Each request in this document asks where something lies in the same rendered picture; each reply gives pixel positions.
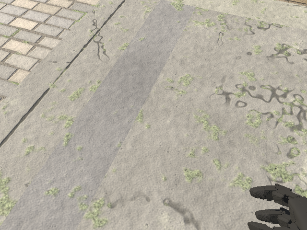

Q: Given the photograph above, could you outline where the right robot hand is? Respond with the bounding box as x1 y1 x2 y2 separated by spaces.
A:
248 183 307 230

